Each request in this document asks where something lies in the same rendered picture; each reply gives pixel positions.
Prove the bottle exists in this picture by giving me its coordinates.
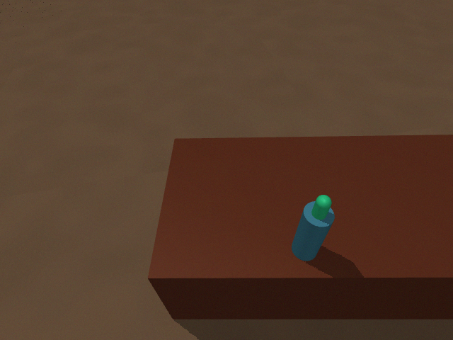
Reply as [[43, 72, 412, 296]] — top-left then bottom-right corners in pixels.
[[292, 195, 335, 261]]

